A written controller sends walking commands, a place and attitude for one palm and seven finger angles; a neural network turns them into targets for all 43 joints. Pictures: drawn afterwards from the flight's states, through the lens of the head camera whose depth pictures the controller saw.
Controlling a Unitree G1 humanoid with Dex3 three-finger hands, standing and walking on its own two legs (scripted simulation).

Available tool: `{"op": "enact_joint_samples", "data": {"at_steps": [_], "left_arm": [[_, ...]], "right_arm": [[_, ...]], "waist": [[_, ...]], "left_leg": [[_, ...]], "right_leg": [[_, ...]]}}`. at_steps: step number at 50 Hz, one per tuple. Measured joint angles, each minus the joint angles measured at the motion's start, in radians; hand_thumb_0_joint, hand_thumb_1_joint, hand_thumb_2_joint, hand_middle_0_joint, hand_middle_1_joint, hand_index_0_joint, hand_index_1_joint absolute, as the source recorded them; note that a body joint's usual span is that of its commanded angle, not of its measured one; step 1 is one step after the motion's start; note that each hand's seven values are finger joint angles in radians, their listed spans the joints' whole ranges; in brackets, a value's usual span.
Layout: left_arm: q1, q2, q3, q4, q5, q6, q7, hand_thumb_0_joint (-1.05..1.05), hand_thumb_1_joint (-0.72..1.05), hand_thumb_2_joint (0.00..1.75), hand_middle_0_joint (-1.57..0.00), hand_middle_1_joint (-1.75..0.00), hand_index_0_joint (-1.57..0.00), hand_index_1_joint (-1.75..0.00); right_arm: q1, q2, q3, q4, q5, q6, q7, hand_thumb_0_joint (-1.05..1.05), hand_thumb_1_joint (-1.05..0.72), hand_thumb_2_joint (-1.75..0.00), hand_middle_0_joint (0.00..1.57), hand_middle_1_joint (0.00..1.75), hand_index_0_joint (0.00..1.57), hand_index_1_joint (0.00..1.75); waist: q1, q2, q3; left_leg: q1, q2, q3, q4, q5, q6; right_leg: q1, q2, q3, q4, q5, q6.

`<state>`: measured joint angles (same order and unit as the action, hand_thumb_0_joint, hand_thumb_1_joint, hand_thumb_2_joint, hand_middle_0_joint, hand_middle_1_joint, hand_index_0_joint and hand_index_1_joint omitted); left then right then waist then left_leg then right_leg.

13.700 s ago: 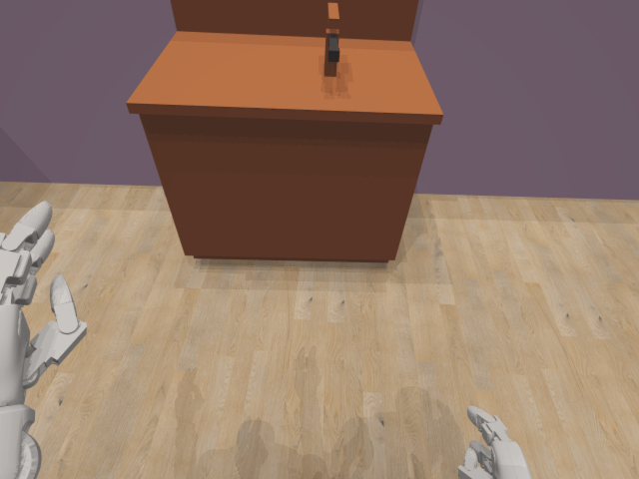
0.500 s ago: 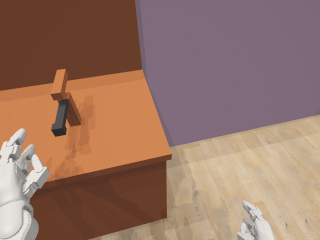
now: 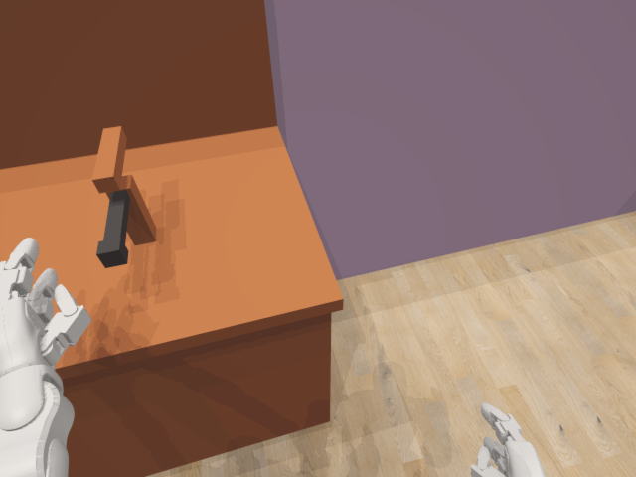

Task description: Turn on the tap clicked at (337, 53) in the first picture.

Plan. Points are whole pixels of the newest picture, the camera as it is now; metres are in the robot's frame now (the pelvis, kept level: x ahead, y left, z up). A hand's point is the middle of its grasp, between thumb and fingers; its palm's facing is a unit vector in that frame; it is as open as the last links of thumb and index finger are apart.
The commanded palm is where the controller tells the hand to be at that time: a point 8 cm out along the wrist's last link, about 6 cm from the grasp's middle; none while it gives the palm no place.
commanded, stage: reach beside the lever's end, fingers flat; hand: left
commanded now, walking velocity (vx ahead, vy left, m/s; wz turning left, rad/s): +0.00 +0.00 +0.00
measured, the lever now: (113, 252) +0.36 +0.32 +0.09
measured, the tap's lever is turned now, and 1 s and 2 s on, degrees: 0 0 0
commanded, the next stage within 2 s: push the lever round in 1.10 s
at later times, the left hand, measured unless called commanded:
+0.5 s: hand (67, 301) +0.28 +0.34 +0.09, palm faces +0.60 -0.79 -0.09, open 7.8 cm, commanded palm +0.24 +0.37 +0.09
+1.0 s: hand (62, 292) +0.30 +0.37 +0.07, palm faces +0.59 -0.80 -0.08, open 7.8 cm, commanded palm +0.25 +0.39 +0.08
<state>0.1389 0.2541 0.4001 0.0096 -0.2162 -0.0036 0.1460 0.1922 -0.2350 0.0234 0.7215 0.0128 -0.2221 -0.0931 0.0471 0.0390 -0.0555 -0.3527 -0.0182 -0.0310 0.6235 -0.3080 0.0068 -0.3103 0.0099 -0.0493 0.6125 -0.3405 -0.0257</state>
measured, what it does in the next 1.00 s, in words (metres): stands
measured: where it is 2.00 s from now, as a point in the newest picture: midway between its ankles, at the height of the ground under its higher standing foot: outside the picture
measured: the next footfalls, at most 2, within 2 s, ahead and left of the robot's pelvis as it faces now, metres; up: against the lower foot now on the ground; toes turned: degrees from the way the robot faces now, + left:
none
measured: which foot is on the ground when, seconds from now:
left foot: down 0.00-1.00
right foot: down 0.00-1.00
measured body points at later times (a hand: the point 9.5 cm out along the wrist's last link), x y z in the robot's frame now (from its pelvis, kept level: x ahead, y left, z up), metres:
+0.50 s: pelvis -0.01 +0.00 -0.01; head +0.01 -0.01 +0.44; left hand +0.24 +0.38 +0.10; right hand +0.15 -0.24 -0.10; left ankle +0.01 +0.12 -0.73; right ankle -0.01 -0.10 -0.73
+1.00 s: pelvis +0.00 +0.01 -0.01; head +0.03 +0.01 +0.44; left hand +0.26 +0.41 +0.08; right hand +0.11 -0.26 -0.12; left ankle +0.01 +0.12 -0.73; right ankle -0.01 -0.10 -0.73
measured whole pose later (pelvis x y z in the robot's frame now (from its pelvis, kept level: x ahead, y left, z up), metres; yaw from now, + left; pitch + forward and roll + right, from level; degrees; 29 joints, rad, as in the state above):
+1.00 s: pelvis +0.00 +0.01 -0.01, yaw -1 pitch +8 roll -2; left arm -0.12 0.41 0.59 0.49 -0.22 -0.19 -0.01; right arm 0.29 -0.27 0.00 0.72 0.02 -0.14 -0.08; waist -0.01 0.03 -0.08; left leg -0.52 -0.01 -0.03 0.74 -0.35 0.02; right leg -0.46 0.02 -0.05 0.69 -0.36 -0.01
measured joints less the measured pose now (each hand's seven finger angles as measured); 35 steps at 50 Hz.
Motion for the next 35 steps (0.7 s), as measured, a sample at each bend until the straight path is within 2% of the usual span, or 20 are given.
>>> {"op": "enact_joint_samples", "data": {"at_steps": [10, 20, 29, 35], "left_arm": [[-0.053, 0.02, 0.036, 0.087, 0.001, -0.057, -0.03, 0.02, 0.89, 0.9, -0.18, -0.21, -0.18, -0.21], [-0.12, 0.05, 0.069, 0.194, 0.002, -0.086, -0.054, 0.02, 0.89, 0.9, -0.17, -0.19, -0.17, -0.19], [-0.219, 0.107, 0.133, 0.357, 0.008, -0.119, -0.092, 0.02, 0.89, 0.9, -0.16, -0.16, -0.16, -0.16], [-0.284, 0.143, 0.152, 0.449, 0.009, -0.15, -0.131, 0.02, 0.89, 0.9, -0.16, -0.16, -0.16, -0.16]], "right_arm": [[0.015, -0.017, -0.012, 0.011, 0.002, -0.002, -0.003, 0.01, -0.9, -0.9, 0.21, 0.3, 0.2, 0.3], [0.021, -0.014, -0.011, 0.009, 0.001, 0.004, -0.003, 0.01, -0.9, -0.9, 0.21, 0.3, 0.2, 0.3], [0.031, -0.02, -0.007, 0.012, 0.002, 0.024, -0.007, 0.01, -0.9, -0.9, 0.21, 0.3, 0.2, 0.3], [0.049, -0.031, -0.012, 0.014, 0.003, 0.038, -0.006, 0.01, -0.9, -0.9, 0.21, 0.3, 0.2, 0.3]], "waist": [[-0.003, -0.003, 0.001], [-0.014, -0.003, -0.005], [-0.026, -0.007, -0.006], [-0.035, -0.007, -0.008]], "left_leg": [[-0.031, -0.001, -0.004, 0.027, -0.01, 0.002], [-0.059, 0.001, -0.005, 0.043, -0.012, 0.002], [-0.106, 0.007, -0.012, 0.073, -0.018, 0.0], [-0.14, 0.008, -0.014, 0.094, -0.024, 0.002]], "right_leg": [[-0.025, -0.001, -0.005, 0.019, -0.007, 0.002], [-0.053, 0.001, -0.005, 0.033, -0.008, 0.001], [-0.093, 0.007, -0.013, 0.052, -0.01, -0.001], [-0.123, 0.009, -0.015, 0.066, -0.012, 0.0]]}}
